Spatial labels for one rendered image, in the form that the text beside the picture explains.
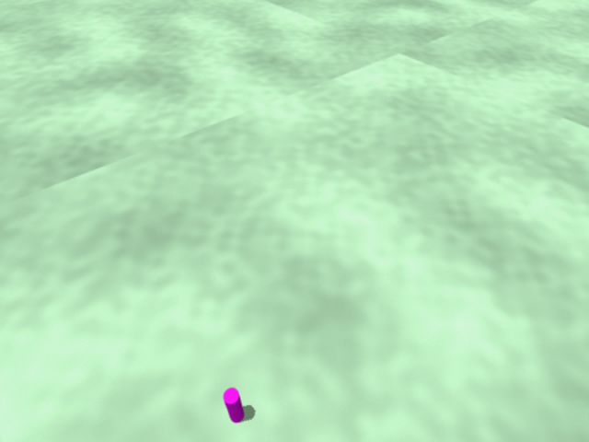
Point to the can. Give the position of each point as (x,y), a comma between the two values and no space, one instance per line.
(234,405)

